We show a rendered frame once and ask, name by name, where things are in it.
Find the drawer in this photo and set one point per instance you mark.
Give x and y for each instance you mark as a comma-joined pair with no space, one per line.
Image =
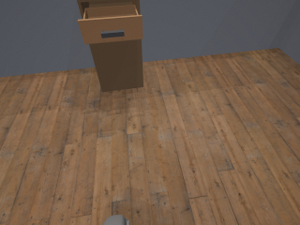
114,18

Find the handle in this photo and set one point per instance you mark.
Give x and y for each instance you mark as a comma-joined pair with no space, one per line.
112,34

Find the cabinet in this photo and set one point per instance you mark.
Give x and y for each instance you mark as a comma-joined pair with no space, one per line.
119,64

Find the left robot thigh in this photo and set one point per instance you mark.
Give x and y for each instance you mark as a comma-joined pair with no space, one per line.
116,220

